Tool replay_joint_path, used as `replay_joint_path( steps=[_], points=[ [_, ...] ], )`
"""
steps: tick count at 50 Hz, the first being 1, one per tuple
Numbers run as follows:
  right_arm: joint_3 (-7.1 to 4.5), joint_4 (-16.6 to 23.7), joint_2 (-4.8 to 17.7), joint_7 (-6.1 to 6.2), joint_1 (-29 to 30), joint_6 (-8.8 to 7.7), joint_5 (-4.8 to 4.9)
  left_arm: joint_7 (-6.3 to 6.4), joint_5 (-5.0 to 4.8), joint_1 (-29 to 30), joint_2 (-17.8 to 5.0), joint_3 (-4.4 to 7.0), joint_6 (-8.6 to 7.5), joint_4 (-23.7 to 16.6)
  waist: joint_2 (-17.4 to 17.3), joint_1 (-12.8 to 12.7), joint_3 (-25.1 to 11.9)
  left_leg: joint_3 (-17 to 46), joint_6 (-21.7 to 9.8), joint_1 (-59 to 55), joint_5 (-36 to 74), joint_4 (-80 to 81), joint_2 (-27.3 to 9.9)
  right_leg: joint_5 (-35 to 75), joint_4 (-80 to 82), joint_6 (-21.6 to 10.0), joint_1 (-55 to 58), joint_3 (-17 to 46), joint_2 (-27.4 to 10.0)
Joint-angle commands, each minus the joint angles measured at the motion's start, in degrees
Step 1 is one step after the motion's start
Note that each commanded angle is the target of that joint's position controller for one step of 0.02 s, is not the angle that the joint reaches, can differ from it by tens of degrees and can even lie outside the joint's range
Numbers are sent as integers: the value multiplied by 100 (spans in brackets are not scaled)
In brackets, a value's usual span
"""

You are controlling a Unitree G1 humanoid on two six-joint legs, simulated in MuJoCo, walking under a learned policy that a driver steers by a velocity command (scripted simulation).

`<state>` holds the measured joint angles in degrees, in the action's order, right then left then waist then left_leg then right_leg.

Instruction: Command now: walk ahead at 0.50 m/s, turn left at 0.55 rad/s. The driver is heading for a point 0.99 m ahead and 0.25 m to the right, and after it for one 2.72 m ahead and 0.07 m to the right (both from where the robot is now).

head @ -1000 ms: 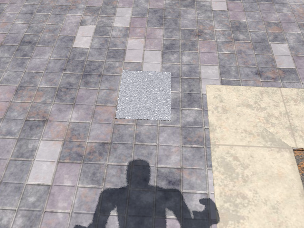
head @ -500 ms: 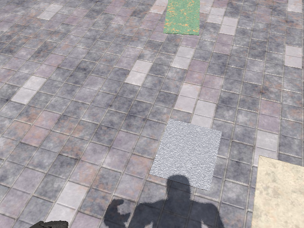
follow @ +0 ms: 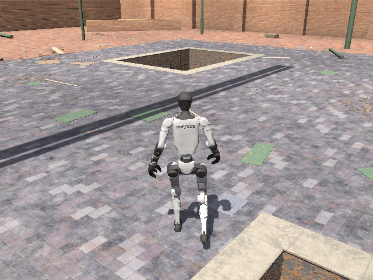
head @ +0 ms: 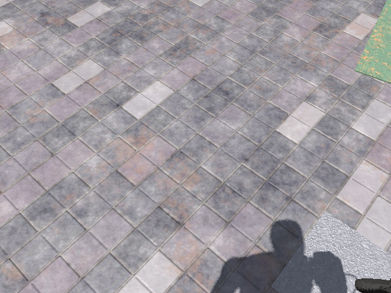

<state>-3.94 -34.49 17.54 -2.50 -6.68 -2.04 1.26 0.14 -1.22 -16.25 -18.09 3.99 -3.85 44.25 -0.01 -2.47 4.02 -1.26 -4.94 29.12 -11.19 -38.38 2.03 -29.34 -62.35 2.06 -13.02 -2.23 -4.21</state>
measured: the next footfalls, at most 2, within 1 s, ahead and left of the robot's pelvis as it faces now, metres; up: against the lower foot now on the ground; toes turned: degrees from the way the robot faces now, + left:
right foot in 0.46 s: +0.44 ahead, -0.13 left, +0.00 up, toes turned -2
left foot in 0.94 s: +0.74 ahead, +0.03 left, +0.00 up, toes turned -22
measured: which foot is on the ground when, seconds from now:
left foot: down 0.00-0.48, up 0.50-0.92, down 0.94-1.00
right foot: up 0.00-0.44, down 0.46-0.96, up 0.98-1.00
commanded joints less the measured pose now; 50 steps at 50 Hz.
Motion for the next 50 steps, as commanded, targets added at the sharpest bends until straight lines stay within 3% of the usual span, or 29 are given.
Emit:
replay_joint_path(
  steps=[1, 2, 4, 6, 9, 13, 18, 20, 21, 22, 23, 24, 25, 26, 27, 28, 29, 31, 33, 38, 41, 43, 45, 46, 47, 48, 49, 50],
  points=[
    [-286, 124, 903, 42, -1224, -140, -5, -18, -44, 467, -713, 67, -394, -778, -326, 656, -1236, 3149, -1288, -3655, -276, 2027, -1656, 694, -1116, -187, -3372, 621, -121],
    [-221, 154, 721, 56, -861, -135, -44, 17, 116, 438, -711, 90, -380, -722, -249, 423, -990, 2630, -1168, -2860, 417, 2070, -1469, 961, -665, -152, -2909, 608, -286],
    [-136, 173, 548, 96, -549, -162, -150, -4, 139, 219, -658, 103, -247, -625, -422, 159, -891, 2184, -1156, -2083, 1214, 2304, -1306, 1192, -331, -68, -2327, 563, -400],
    [-129, 9, 596, 140, -625, -224, -142, 5, 165, 216, -481, 52, -141, -581, -364, 127, -786, 1759, -1186, -1720, 1794, 2448, -1220, 1452, 63, 56, -2222, 445, -368],
    [-127, -201, 673, 218, -756, -241, -127, -7, 174, 682, -268, -43, -106, -672, -327, 273, -549, 1235, -1016, -1664, 1847, 2585, -1045, 2536, 1079, 138, -2380, 402, -350],
    [-105, -466, 732, 224, -1091, -272, -116, -120, 45, 1320, -150, -125, -144, -747, -334, 659, -308, 894, -797, -1932, 1200, 2726, -1104, 3710, 2374, -12, -2233, 276, -176],
    [-155, -808, 833, 228, -1369, -222, -109, -288, -5, 1738, -233, -109, -169, -1013, -293, 795, -11, 795, -661, -3064, 1547, 2462, -1575, 3042, 2900, -391, -2790, 339, 5],
    [-185, -841, 892, 263, -1270, -167, -91, -342, 15, 1560, -282, -82, -165, -1052, -363, 639, -131, 614, -506, -3336, 2553, 2089, -1620, 2517, 2980, -578, -2543, 226, 163],
    [-200, -813, 944, 287, -1153, -141, -93, -342, 37, 1244, -377, -29, -156, -1002, -435, 455, -375, 470, -405, -3356, 3596, 1702, -1544, 2317, 2993, -682, -2018, 37, 356],
    [-199, -779, 962, 319, -1029, -90, -81, -336, 67, 597, -545, 73, -137, -845, -404, 79, -776, 232, -269, -3260, 4613, 899, -1364, 2386, 3128, -838, -1089, -170, 615],
    [-149, -714, 857, 373, -1027, -76, -121, -293, 69, -217, -835, 215, -116, -667, -228, -290, -1284, -33, -54, -2613, 4502, -306, -1109, 2746, 3103, -1047, 259, 108, 556],
    [-6, -496, 455, 370, -1610, -184, -235, -243, 93, -820, -1487, 376, -98, -665, 899, -190, -2112, -259, 383, -506, 2148, -2574, -413, 2694, 3102, -1939, 2504, 2456, -831],
    [91, -532, 293, 285, -1585, -328, -260, -256, -22, -1018, -1211, 302, -81, -596, 1589, -229, -2653, 443, 586, 923, -1915, -3814, 394, 1739, 4215, -2524, 3501, 4810, -1471],
    [-2, -417, 718, 177, -1146, -465, -56, -227, -16, -869, -885, 196, -53, -641, 1034, -389, -2133, 928, 475, 1576, -1746, -4144, -18, 864, 4436, -2211, 3271, 4458, -1374],
    [21, -256, 713, 141, -633, -537, 41, -192, 33, -540, -781, 169, -29, -725, 528, -350, -1454, 812, 397, 1686, -1318, -3902, -267, 910, 4509, -2007, 2486, 3763, -1178],
    [34, -180, 646, 158, -381, -568, -56, -183, 74, -236, -714, 136, -10, -780, 28, -157, -883, 722, 380, 1577, -1026, -3353, -463, 1432, 4632, -1904, 1586, 3241, -981],
    [-10, -175, 675, 197, -388, -541, -170, -164, 115, -26, -589, 92, -21, -848, 14, 45, -719, 729, 409, 1199, -781, -2872, -637, 1999, 4739, -1839, 1014, 2889, -801],
    [-17, -202, 591, 228, -619, -450, -230, -126, 116, 169, -562, 80, -12, -935, 276, 283, -631, 669, 561, 798, -640, -2425, -687, 2659, 4924, -1878, 454, 2565, -568],
    [16, -216, 474, 267, -612, -368, -249, -67, 84, 123, -644, 106, -27, -895, 302, 327, -573, 537, 755, 722, -418, -1935, -652, 3193, 4976, -1903, 92, 2199, -451],
    [130, -22, 200, 244, 441, -394, -210, 65, -5, -247, -809, 173, 58, -693, 423, -50, -444, 444, 951, 151, 1373, 128, -307, 2943, 4848, -1504, -316, 1719, -18],
    [98, 76, 298, 181, 844, -458, -119, 88, -46, -530, -821, 193, 127, -566, 483, -195, -441, 543, 909, -75, 1552, 709, -145, 2622, 4603, -1414, -30, 2092, -136],
    [34, 93, 439, 145, 874, -506, -96, 105, -50, -579, -773, 191, 174, -536, 550, -146, -462, 674, 803, -184, 1257, 1035, -113, 2456, 4302, -1338, 359, 2464, -254],
    [-46, 31, 571, 139, 597, -557, -72, 116, -24, -463, -769, 209, 212, -557, 728, 55, -494, 661, 615, -592, 820, 1211, -119, 2588, 3954, -1234, 521, 2733, -322],
    [-116, -84, 664, 165, 160, -582, -85, 107, -12, -372, -661, 177, 222, -594, 731, 304, -667, 571, 453, -1246, 849, 1464, -148, 2770, 3586, -1103, 429, 2667, -152],
    [-203, -165, 873, 210, -516, -608, -175, 79, 31, -311, -395, 80, 199, -675, 531, 640, -1258, 967, 145, -2480, 745, 1338, -688, 2697, 2560, -916, 25, 2367, 120],
    [-323, -244, 1335, 260, -1277, -576, -286, 73, 13, -797, -26, -37, 156, -798, -569, 679, -2144, 2722, -557, -4562, 179, 1345, -1948, 1272, 708, -516, -1529, 1577, 844],
    [-342, -438, 1274, 206, -1576, -489, -156, 80, -66, -1130, -157, -73, 116, -891, -1891, 588, -2395, 4651, -1059, -5096, -1175, 1853, -2682, -525, -551, -363, -2840, 1220, 851],
    [-221, -338, 790, 211, -1297, -460, -93, 80, -99, -826, -674, 55, 129, -790, -1109, 694, -1603, 4231, -859, -4454, -1882, 2054, -2490, -111, -1061, -301, -3258, 1318, 488]
  ],
)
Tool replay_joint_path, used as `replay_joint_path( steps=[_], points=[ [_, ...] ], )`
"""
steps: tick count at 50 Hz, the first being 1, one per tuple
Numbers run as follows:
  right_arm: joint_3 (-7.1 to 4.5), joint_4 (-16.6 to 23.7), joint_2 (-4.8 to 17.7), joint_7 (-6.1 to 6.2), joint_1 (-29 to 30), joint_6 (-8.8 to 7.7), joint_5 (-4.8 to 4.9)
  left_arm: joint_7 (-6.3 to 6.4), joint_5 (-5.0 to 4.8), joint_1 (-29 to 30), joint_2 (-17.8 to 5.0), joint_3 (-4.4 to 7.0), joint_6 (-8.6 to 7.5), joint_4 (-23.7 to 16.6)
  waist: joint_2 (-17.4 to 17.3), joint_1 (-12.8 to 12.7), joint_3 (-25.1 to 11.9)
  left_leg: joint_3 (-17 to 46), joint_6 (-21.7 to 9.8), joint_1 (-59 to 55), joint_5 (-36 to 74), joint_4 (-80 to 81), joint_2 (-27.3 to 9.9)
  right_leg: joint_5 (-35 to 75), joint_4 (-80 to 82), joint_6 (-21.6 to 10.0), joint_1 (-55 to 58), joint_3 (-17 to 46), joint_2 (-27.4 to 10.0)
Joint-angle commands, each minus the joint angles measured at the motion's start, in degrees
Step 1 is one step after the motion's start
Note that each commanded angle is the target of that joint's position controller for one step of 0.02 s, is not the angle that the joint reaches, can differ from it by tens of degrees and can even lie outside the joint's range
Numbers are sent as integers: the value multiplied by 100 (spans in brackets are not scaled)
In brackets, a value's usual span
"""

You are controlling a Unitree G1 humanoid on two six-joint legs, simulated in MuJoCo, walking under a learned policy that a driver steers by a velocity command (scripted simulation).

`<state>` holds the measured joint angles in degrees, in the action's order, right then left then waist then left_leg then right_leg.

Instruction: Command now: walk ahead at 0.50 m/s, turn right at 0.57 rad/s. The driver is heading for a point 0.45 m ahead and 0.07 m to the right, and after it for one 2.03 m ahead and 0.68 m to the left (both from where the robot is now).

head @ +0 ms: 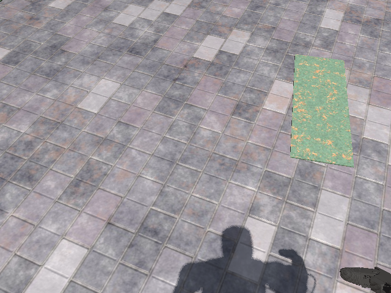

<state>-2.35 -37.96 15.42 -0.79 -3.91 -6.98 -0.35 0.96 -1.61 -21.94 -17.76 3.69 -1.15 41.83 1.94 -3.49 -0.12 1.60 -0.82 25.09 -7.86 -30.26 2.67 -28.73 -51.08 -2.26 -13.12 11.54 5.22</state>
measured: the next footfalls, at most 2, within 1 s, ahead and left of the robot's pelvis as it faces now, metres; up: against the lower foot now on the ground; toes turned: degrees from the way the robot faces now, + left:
right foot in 0.46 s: +0.37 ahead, -0.19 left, +0.00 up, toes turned -19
left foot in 0.96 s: +0.70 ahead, -0.05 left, +0.00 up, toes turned -5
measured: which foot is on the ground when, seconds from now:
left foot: down 0.00-0.46, up 0.48-0.94, down 0.96-1.00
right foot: up 0.00-0.44, down 0.46-0.96, up 0.98-1.00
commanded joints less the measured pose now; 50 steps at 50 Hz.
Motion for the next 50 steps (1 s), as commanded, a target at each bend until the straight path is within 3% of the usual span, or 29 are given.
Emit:
replay_joint_path(
  steps=[1, 2, 3, 5, 9, 14, 18, 20, 21, 22, 23, 24, 25, 26, 27, 28, 29, 32, 35, 38, 40, 44, 46, 47, 48, 49, 50],
  points=[
    [-317, 43, 802, 64, -1334, 82, 42, -9, -11, 241, -818, 130, -108, -618, -856, 831, -595, 3064, -1045, -3359, -1836, 1298, -2297, 300, -2282, 170, -3268, -273, -635],
    [-268, 23, 694, 66, -1103, 107, 7, -23, 42, 490, -748, 138, -94, -691, -650, 732, -194, 2432, -964, -2718, -1179, 1456, -2046, 643, -2093, 201, -3154, -359, -788],
    [-225, -16, 573, 75, -959, 109, -19, -48, 61, 591, -679, 161, -78, -734, -720, 614, 7, 1962, -908, -2310, -698, 1603, -1853, 874, -1876, 208, -3004, -375, -949],
    [-220, -97, 536, 75, -866, 79, -21, -101, 0, 516, -438, 126, -22, -758, -904, 470, 108, 1324, -903, -1855, -209, 1874, -1672, 1068, -1675, 235, -2712, -519, -1095],
    [-316, -320, 811, 76, -911, 35, -14, -128, 47, 860, -244, 61, 14, -920, -653, 461, 174, 528, -1070, -1881, 767, 2121, -1755, 1713, -952, 372, -2961, -586, -1205],
    [-344, -534, 1023, 104, -1050, 120, 39, -294, 39, 1645, -101, -19, -85, -1075, -514, 738, 302, -447, -837, -2116, 1240, 2091, -1590, 3013, 661, 262, -2603, -989, -1096],
    [-407, -722, 1234, 103, -1313, 237, 153, -420, 15, 2119, -160, -3, -82, -1318, -536, 809, 452, -747, -686, -2725, 1767, 1855, -1816, 2636, 1338, 7, -2486, -1275, -959],
    [-461, -733, 1404, 132, -1292, 306, 205, -438, 55, 1936, -338, 90, -52, -1355, -692, 585, 236, -981, -563, -2962, 3523, 1205, -1839, 2026, 1472, -228, -1936, -1576, -639],
    [-489, -727, 1490, 156, -1274, 347, 225, -426, 74, 1528, -502, 184, -25, -1283, -761, 313, -42, -1109, -491, -2976, 4435, 513, -1796, 1793, 1534, -377, -1335, -1732, -407],
    [-442, -760, 1404, 169, -1317, 370, 244, -373, 74, 674, -693, 322, -12, -1060, -598, -177, -499, -1229, -374, -2508, 4606, -549, -1659, 2148, 1934, -596, 30, -1723, -188],
    [-304, -737, 1118, 168, -1455, 330, 113, -257, 64, -298, -1010, 465, 33, -815, -112, -601, -1053, -1222, -196, -1140, 3003, -2092, -1466, 2352, 1981, -872, 1907, -820, -699],
    [-8, -496, 289, 49, -2143, 208, -80, -208, 48, -169, -1617, 486, -24, -819, 1442, 128, -1697, -886, 131, 1244, -2378, -4186, -388, 1533, 2507, -1887, 3645, 2435, -2419],
    [-122, -639, 897, -21, -1710, 69, 147, -226, 72, -440, -1100, 357, -82, -913, 684, -401, -2407, 261, 65, 1595, -2587, -4871, -376, 988, 3169, -2004, 3698, 3339, -2765],
    [-205, -430, 1127, -44, -1062, 28, 374, -250, 145, -205, -915, 274, -152, -806, 456, -449, -1458, 231, -7, 2005, -2135, -4927, -609, 1492, 3225, -1689, 3044, 2315, -2568],
    [-161, -386, 1011, -13, -867, 9, 337, -246, 131, 159, -803, 230, -195, -761, 155, -217, -901, 193, -48, 1882, -1618, -4483, -885, 2097, 3250, -1456, 2175, 1488, -2320],
    [-172, -445, 974, 17, -811, 35, 219, -246, 167, 493, -614, 174, -227, -740, 67, -10, -561, 187, -19, 1620, -1301, -4111, -1049, 2623, 3358, -1310, 1472, 923, -2108],
    [-195, -528, 969, 14, -1015, 118, 204, -247, 220, 698, -444, 115, -274, -751, 159, 210, -430, 261, 2, 1227, -1050, -3941, -1168, 2962, 3556, -1234, 983, 513, -1946],
    [-166, -693, 673, 38, -1319, 366, 210, -246, 221, 839, -412, 126, -450, -577, 139, 440, -207, 327, 154, 942, -633, -3583, -1153, 3245, 4092, -1238, 386, -205, -1894],
    [-164, -587, 561, 67, -927, 421, 180, -176, 283, 749, -452, 155, -509, -365, 65, 358, 121, 514, 267, 1432, 222, -2856, -1048, 3435, 4308, -1072, 447, -864, -1789],
    [-137, -505, 454, -16, -583, 361, 162, -122, 264, 774, -493, 155, -509, -255, 81, 240, 238, 335, 230, 1324, 1267, -1744, -919, 3398, 4411, -833, 569, -1457, -1625],
    [-75, -368, 310, -83, -198, 329, 99, -71, 255, 748, -541, 160, -476, -156, 14, 100, 435, 32, 186, 1082, 1638, -1041, -803, 4067, 4331, -725, 562, -1799, -1606],
    [-103, -48, 370, -269, 55, 312, 68, 51, 146, 583, -735, 231, -255, 37, 159, 46, 311, -305, 12, 1033, 1184, -457, -569, 5393, 3583, -584, 1356, -1995, -1853],
    [-205, -14, 576, -339, -315, 331, 42, 141, 75, 735, -861, 279, -131, 1, 349, 296, 10, -521, -173, 630, 502, -395, -292, 6532, 2818, -441, 1647, -2017, -1906],
    [-298, -103, 747, -339, -809, 342, 40, 184, 61, 835, -887, 292, -71, -34, 362, 554, -252, -607, -291, 82, 345, -292, -101, 6845, 2108, -328, 1606, -2054, -1835],
    [-436, -253, 1003, -278, -1495, 333, 34, 205, 45, 938, -818, 262, -40, -78, 175, 933, -598, -560, -478, -869, 890, 222, 73, 6441, 996, -104, 1289, -2169, -1565],
    [-559, -240, 1500, -134, -1865, 359, 23, 185, 203, 666, -586, 163, -89, -178, -722, 988, -1134, 637, -853, -2346, 3258, 175, -764, 4108, -726, 266, 106, -2197, -1112],
    [-568, -29, 1926, -77, -1512, 359, -59, 45, 405, -289, 79, -51, -168, -278, -1779, 194, -2004, 3148, -2248, -4286, 5111, -194, -2308, -1304, -2868, 669, -2070, -1491, -30]
  ],
)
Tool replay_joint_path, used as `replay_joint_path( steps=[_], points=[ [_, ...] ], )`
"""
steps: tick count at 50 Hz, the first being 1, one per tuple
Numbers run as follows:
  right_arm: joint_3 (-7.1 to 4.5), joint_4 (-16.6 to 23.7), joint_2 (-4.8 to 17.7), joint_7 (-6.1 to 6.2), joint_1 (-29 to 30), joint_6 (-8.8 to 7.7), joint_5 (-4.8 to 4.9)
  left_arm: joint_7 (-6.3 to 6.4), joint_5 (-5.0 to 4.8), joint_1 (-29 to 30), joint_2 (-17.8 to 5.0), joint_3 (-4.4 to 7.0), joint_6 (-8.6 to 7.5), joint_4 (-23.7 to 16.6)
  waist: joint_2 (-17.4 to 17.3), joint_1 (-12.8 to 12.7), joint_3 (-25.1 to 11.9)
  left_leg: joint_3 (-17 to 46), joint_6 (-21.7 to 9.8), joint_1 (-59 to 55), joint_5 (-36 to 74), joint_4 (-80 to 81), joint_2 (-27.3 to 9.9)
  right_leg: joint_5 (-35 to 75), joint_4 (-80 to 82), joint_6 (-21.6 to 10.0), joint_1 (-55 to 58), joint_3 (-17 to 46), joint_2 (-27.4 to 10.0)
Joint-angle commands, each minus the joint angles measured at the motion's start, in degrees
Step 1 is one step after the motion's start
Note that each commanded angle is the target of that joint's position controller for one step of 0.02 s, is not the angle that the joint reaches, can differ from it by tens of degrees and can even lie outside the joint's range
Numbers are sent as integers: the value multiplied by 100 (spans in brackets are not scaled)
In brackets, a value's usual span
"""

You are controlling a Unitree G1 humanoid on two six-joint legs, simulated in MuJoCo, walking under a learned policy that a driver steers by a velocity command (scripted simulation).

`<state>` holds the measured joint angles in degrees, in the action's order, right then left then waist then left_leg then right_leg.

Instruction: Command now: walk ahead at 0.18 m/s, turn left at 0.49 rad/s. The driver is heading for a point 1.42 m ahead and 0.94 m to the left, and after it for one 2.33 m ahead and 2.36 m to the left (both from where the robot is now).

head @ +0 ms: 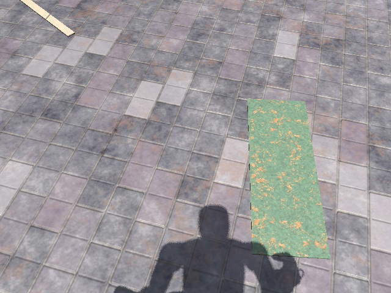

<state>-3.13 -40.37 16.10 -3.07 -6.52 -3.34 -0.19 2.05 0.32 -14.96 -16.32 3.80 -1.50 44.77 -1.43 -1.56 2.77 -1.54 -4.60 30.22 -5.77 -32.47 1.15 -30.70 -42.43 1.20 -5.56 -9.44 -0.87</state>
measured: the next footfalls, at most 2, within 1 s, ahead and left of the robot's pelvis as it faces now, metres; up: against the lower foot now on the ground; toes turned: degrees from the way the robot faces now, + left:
right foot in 0.44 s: +0.21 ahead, -0.14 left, +0.00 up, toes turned +21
left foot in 0.92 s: +0.33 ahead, +0.24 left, +0.00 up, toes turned +36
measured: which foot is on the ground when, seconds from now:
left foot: down 0.00-0.44, up 0.46-0.90, down 0.92-1.00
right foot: up 0.00-0.42, down 0.44-0.92, up 0.94-1.00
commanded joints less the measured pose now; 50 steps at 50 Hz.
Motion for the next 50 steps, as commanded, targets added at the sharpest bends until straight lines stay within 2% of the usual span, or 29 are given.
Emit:
replay_joint_path(
  steps=[1, 2, 3, 4, 5, 7, 10, 15, 18, 20, 21, 22, 23, 24, 25, 26, 27, 30, 34, 38, 41, 42, 44, 45, 46, 47, 48, 49, 50],
  points=[
    [-434, 394, 1473, 130, -1342, 45, -50, -163, 50, -600, -653, 10, -207, -476, -559, 585, -3129, 3832, -2021, -4808, 3709, 562, -2164, -903, -4170, 231, -2996, 1651, 470],
    [-367, 483, 1207, 133, -942, 69, -3, -171, -142, 18, -815, 62, -201, -653, -267, 588, -2348, 3143, -1724, -4166, 2800, 806, -1881, -379, -3942, 110, -3314, 1641, 220],
    [-305, 490, 965, 166, -625, 123, 110, -98, -92, 256, -768, 57, -157, -682, 196, 415, -1590, 2691, -1393, -3295, 2022, 1023, -1586, 48, -3465, 112, -3395, 1519, 5],
    [-259, 541, 827, 212, -405, 177, 135, -26, -15, 347, -795, 82, -75, -676, 144, 281, -1138, 2463, -1252, -2486, 1595, 1213, -1429, 314, -3080, 147, -3225, 1494, -124],
    [-254, 587, 814, 240, -303, 212, 67, -4, 2, 274, -816, 107, 12, -700, -74, 110, -960, 2336, -1175, -1871, 1312, 1392, -1242, 488, -2784, 154, -2833, 1516, -173],
    [-293, 644, 899, 272, -167, 242, -27, 31, 37, 51, -642, 81, 79, -633, -300, -41, -899, 2056, -1113, -1298, 1565, 1464, -1015, 630, -2229, 235, -2446, 1386, -77],
    [-355, 635, 1053, 383, -267, 291, 10, 91, 63, 125, -529, 43, 94, -609, -321, 21, -1177, 2003, -1068, -1348, 1781, 1298, -937, 951, -1534, 402, -2412, 1419, 9],
    [-359, 738, 1041, 508, -156, 482, 71, 52, 0, 560, -521, 45, 104, -716, -593, 187, -1124, 2410, -771, -1200, -875, 1408, -680, 1518, -533, 435, -2250, 1537, 110],
    [-348, 773, 1027, 481, -219, 503, 79, -35, -57, 683, -572, 67, -34, -792, -863, 279, -1029, 2851, -764, -1181, -2092, 1440, -697, 1262, 199, 301, -1888, 1444, 209],
    [-311, 781, 949, 456, -213, 507, 103, -84, -110, 470, -559, 102, -148, -750, -838, 105, -904, 3009, -672, -992, -2546, 1279, -592, 1341, 1091, 118, -1229, 1338, 258],
    [-277, 788, 853, 458, -189, 511, 118, -91, -123, 219, -569, 138, -193, -659, -722, -66, -788, 2939, -519, -652, -2808, 1058, -397, 1586, 1748, -12, -634, 1305, 174],
    [-197, 802, 578, 457, -281, 490, 118, -61, -55, -179, -871, 228, -218, -591, -139, -175, -882, 2480, -187, 84, -3221, 57, -38, 1103, 2166, -337, 225, 2055, -694],
    [-123, 977, 271, 432, -302, 418, 157, -51, 115, -506, -1360, 327, -188, -530, 1210, -104, -803, 1156, 109, 1263, -3009, -1427, 785, -204, 2737, -976, 718, 3745, -1827],
    [-200, 1184, 645, 398, 35, 296, 113, -114, 207, -424, -1440, 379, -248, -522, 1558, -124, -275, 1157, 186, 2024, -2496, -2268, 310, -1022, 3142, -1422, 299, 4887, -2294],
    [-293, 1103, 930, 377, 28, 270, 102, -81, 115, -143, -1109, 306, -278, -628, 1188, -50, -43, 1190, 255, 2100, -2011, -2632, 83, -984, 3100, -1334, 166, 4386, -2104],
    [-328, 948, 943, 359, -157, 291, 85, -39, 19, 18, -888, 245, -274, -664, 1028, 17, -32, 1076, 379, 2052, -1648, -2833, 24, -571, 3071, -1099, 223, 3779, -1781],
    [-332, 879, 883, 343, -265, 300, 70, -12, -31, 34, -789, 208, -264, -677, 994, 11, -82, 969, 474, 2031, -1375, -3008, -38, -157, 3072, -934, 309, 3328, -1591],
    [-254, 915, 533, 257, -97, 247, 114, 11, 36, -271, -695, 156, -318, -565, 920, -147, -7, 705, 611, 1951, -623, -3311, -202, 1063, 3233, -860, 209, 2256, -1350],
    [-193, 1054, 384, 189, 304, 220, 141, -30, 51, -522, -783, 182, -324, -424, 883, -339, 67, 557, 736, 1898, -130, -2532, -362, 1904, 3336, -949, 404, 1525, -1375],
    [-108, 1187, 220, 49, 771, 184, 155, -65, -28, -622, -1001, 245, -295, -260, 886, -488, 227, 213, 667, 1370, 140, -1353, -453, 2418, 3319, -904, 429, 909, -1433],
    [-95, 1264, 234, -47, 943, 176, 184, -100, -133, -703, -1135, 296, -253, -122, 834, -472, 349, -54, 417, 981, -194, -772, -418, 2743, 3203, -848, 600, 642, -1578],
    [-109, 1282, 275, -68, 928, 178, 182, -110, -169, -690, -1188, 317, -230, -86, 854, -404, 337, -158, 299, 764, -377, -611, -351, 3233, 3070, -810, 664, 541, -1625],
    [-238, 1210, 516, -70, 467, 195, 135, -91, -219, -595, -1360, 371, -190, -52, 958, -8, -77, -481, -1, -293, -735, -325, 39, 5707, 2150, -672, 720, 167, -1593],
    [-384, 971, 740, -41, -392, 213, 139, -66, -245, -540, -1348, 359, -169, -52, 823, 495, -587, -600, -216, -1516, -390, 72, 306, 6583, 1065, -531, 497, -120, -1431],
    [-579, 695, 1097, 55, -1421, 264, 176, -40, -181, -649, -1189, 291, -202, -103, 559, 953, -1162, -205, -441, -3257, -224, 108, 280, 6025, -349, -325, -546, -207, -1229],
    [-703, 633, 1839, 168, -1770, 261, 232, -95, 124, -868, -440, 28, -301, -515, -1157, 679, -1702, 2764, -1334, -5371, -912, 316, -1397, 1201, -2627, 77, -3190, -92, -429],
    [-594, 786, 1686, 157, -1947, 159, 195, -137, 15, -591, -524, -23, -528, -628, -1095, 837, -2752, 5079, -1914, -5689, -1895, 1400, -2091, -327, -3624, 84, -3898, 1314, 124],
    [-457, 666, 1259, 123, -1776, 77, 125, -179, -243, 33, -963, 108, -625, -784, -632, 948, -1934, 4216, -1565, -5248, -1629, 1567, -1900, 249, -3752, -6, -4468, 1496, -176],
    [-399, 630, 1093, 131, -1510, 36, 136, -172, -238, 183, -910, 68, -690, -835, -487, 760, -1311, 3461, -1400, -4408, -1170, 1557, -1667, 743, -3385, -102, -4407, 1398, -389]
  ],
)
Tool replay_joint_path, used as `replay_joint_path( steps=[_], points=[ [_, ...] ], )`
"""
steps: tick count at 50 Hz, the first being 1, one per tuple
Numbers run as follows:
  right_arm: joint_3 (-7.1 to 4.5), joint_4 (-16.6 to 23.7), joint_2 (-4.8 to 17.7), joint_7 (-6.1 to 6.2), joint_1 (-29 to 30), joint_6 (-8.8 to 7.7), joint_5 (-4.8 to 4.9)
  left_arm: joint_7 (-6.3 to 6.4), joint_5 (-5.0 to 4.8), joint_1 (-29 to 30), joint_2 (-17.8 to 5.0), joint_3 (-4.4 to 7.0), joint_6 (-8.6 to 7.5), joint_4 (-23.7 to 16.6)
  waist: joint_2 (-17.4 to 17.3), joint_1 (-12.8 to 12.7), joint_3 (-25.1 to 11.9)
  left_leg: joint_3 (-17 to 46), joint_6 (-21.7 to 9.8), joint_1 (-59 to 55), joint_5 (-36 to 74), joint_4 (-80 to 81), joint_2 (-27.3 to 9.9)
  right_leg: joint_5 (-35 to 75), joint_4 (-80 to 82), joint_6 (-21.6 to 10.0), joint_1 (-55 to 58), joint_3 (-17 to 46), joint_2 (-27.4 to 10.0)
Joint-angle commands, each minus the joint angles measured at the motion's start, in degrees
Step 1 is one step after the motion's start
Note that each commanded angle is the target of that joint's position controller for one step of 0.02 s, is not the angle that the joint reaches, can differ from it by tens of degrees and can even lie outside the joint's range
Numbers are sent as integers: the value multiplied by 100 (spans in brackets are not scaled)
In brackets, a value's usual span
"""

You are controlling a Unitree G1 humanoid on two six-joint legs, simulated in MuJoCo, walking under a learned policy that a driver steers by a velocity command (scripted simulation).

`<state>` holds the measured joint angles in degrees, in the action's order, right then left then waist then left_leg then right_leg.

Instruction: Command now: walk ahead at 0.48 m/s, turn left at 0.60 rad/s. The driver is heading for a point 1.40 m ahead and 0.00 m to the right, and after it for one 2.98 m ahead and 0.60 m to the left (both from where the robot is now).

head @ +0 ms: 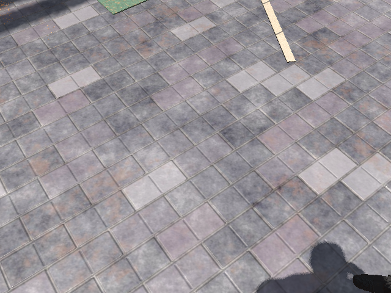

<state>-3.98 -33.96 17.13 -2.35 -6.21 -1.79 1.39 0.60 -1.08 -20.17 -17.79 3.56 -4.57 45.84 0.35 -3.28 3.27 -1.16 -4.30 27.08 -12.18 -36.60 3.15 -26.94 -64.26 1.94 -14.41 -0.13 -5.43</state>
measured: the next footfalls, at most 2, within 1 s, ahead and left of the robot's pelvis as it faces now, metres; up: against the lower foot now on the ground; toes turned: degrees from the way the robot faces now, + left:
right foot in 0.38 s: +0.42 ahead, -0.10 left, +0.00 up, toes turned +15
left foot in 0.90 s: +0.61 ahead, +0.22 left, +0.00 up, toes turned +17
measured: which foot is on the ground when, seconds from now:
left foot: down 0.00-0.40, up 0.42-0.88, down 0.90-1.00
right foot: up 0.00-0.36, down 0.38-0.90, up 0.92-1.00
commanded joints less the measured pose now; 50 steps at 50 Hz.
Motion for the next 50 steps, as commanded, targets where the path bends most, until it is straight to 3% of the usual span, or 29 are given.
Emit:
replay_joint_path(
  steps=[1, 2, 3, 5, 8, 11, 13, 16, 18, 19, 20, 21, 22, 23, 24, 25, 27, 29, 33, 36, 40, 42, 43, 44, 45, 46, 47, 48, 50],
  points=[
    [-256, 41, 842, 73, -1110, -125, -22, 13, 61, 692, -744, 103, -399, -867, -291, 658, -982, 2856, -1267, -3232, 12, 1990, -1614, 713, -745, -158, -3157, 466, -124],
    [-199, 115, 712, 81, -796, -131, -80, 22, 148, 589, -775, 144, -356, -832, -368, 405, -765, 2472, -1199, -2557, 537, 2115, -1406, 959, -387, -130, -2723, 498, -239],
    [-182, 161, 674, 101, -622, -137, -127, -2, 168, 510, -757, 151, -287, -810, -477, 253, -681, 2336, -1213, -2134, 797, 2266, -1304, 1094, -240, -84, -2435, 493, -262],
    [-185, 71, 680, 154, -585, -182, -101, -24, 210, 475, -603, 117, -178, -776, -425, 151, -571, 2040, -1288, -1628, 1372, 2388, -1210, 1233, 142, 77, -2238, 368, -199],
    [-216, -116, 802, 260, -792, -187, -63, -34, 239, 1138, -375, 20, -142, -967, -364, 312, -293, 1631, -1133, -1198, 1527, 2415, -946, 2185, 1379, 234, -2194, 269, -3],
    [-249, -283, 894, 311, -1106, -143, -1, -115, 174, 1926, -203, -68, -195, -1137, -443, 621, -204, 1529, -877, -972, 991, 2316, -749, 3195, 2776, 222, -1603, 208, 356],
    [-267, -403, 942, 326, -1331, -129, 39, -167, 87, 2178, -323, -35, -227, -1221, -485, 697, -192, 1825, -825, -1121, 673, 2204, -894, 3349, 3165, 179, -1364, 337, 457],
    [-257, -497, 861, 354, -1416, -94, 39, -213, 64, 2038, -571, 67, -259, -1210, -627, 562, -246, 2283, -672, -1757, 588, 1692, -1167, 2916, 3479, -22, -1224, 538, 412],
    [-238, -536, 762, 345, -1422, -48, -7, -209, 94, 1551, -633, 137, -291, -1084, -728, 329, -376, 2311, -544, -1941, 1155, 1218, -1133, 2527, 3661, -261, -589, 323, 464],
    [-163, -530, 561, 318, -1462, -47, -45, -179, 151, 1017, -776, 222, -314, -977, -619, 72, -762, 2083, -380, -1858, 1611, 426, -811, 2479, 3736, -470, 297, 326, 363],
    [-32, -450, 237, 298, -1715, -51, -157, -150, 241, 236, -1074, 282, -321, -932, 74, -125, -1657, 1716, -163, -1097, 612, -1202, -420, 2383, 3520, -878, 1879, 1300, -577],
    [66, -475, -65, 288, -2607, -111, 72, -204, 216, -336, -1459, 414, -243, -592, 2040, 138, -2343, 1074, 273, 842, -1962, -3147, 376, 763, 4293, -1880, 3524, 4073, -1700],
    [-24, -577, 511, 310, -2324, -130, 129, -245, 56, -336, -917, 295, -227, -629, 1315, -56, -1890, 1328, 302, 1570, -1983, -3801, 41, -745, 4785, -1762, 3279, 4694, -1708],
    [-109, -440, 819, 314, -1503, -128, 97, -220, 56, 11, -633, 208, -204, -675, 712, -194, -1080, 1214, 290, 1761, -1452, -3896, -163, -572, 4874, -1514, 2542, 3837, -1474],
    [-94, -320, 779, 330, -1065, -126, 13, -205, 134, 350, -557, 153, -168, -722, 314, -90, -679, 985, 294, 1607, -1082, -3740, -370, 161, 4913, -1403, 1838, 3127, -1233],
    [-89, -240, 679, 312, -846, -155, -69, -195, 164, 528, -462, 117, -150, -686, 276, 25, -376, 926, 294, 1513, -821, -3393, -545, 793, 5014, -1426, 1306, 2653, -1033],
    [-65, -286, 460, 265, -983, -164, -53, -172, 186, 616, -311, 60, -175, -635, 557, 252, -362, 787, 294, 1027, -556, -2886, -767, 1492, 5235, -1354, 864, 2035, -714],
    [-13, -307, 283, 247, -960, -146, -74, -167, 109, 510, -383, 74, -203, -528, 558, 281, -350, 620, 348, 991, -490, -2432, -817, 1993, 5395, -1468, 739, 1688, -695],
    [104, -138, 93, 195, -234, -198, -120, -127, 52, 333, -694, 149, -152, -355, 387, 99, -201, 443, 455, 986, 533, -960, -878, 2473, 5633, -1483, 694, 1097, -654],
    [129, -64, 87, 130, 283, -245, -78, -115, 0, 106, -798, 158, -95, -208, 380, -84, -115, 274, 504, 563, 1246, -67, -723, 2619, 5610, -1358, 631, 709, -551],
    [103, 112, 201, 42, 780, -282, -22, -108, -51, -227, -881, 176, 7, 19, 403, -164, 31, 256, 353, 454, 1174, 489, -616, 2699, 5412, -1250, 1093, 749, -820],
    [57, 115, 324, 12, 696, -306, -28, -80, -61, -217, -971, 204, 77, 83, 449, -8, -22, 190, 195, 163, 831, 712, -538, 3161, 5135, -1147, 1351, 756, -933],
    [-4, 23, 429, 19, 354, -314, -51, -64, -71, -119, -1012, 209, 109, 84, 445, 243, -209, 57, 84, -401, 787, 905, -410, 3902, 4713, -1049, 1353, 617, -849],
    [-132, -195, 648, 62, -343, -315, -88, -56, -69, -157, -901, 163, 127, 96, 330, 577, -650, -18, -68, -1521, 788, 1046, -301, 4566, 3837, -912, 1102, 436, -578],
    [-265, -385, 1007, 129, -1380, -308, -149, -50, 30, -91, -638, 38, 113, -25, -1, 1050, -1429, 740, -384, -3157, 766, 872, -1043, 3758, 2336, -691, 155, 239, -286],
    [-384, -475, 1594, 165, -1839, -258, -201, -63, 89, -680, 31, -176, 20, -202, -1487, 853, -2194, 3192, -1200, -5081, 35, 1198, -2543, 474, 174, -270, -2064, -83, 655],
    [-265, -509, 1084, 158, -1953, -242, -145, -68, -48, -529, -398, -79, -67, -102, -1316, 1046, -2303, 4095, -1329, -4892, -870, 1783, -2663, -607, -673, -266, -2743, 678, 622],
    [-166, -522, 830, 160, -1601, -261, -122, -84, -176, -60, -776, 47, -108, -241, -967, 998, -1407, 3263, -1064, -4202, -889, 1912, -2466, -182, -872, -326, -3101, 735, 350],
    [-47, -515, 448, 139, -915, -301, -156, -68, -80, 368, -678, 65, -67, -317, -611, 676, -639, 2072, -797, -2928, -189, 2262, -1992, 684, -412, -282, -2833, 574, -42]
  ],
)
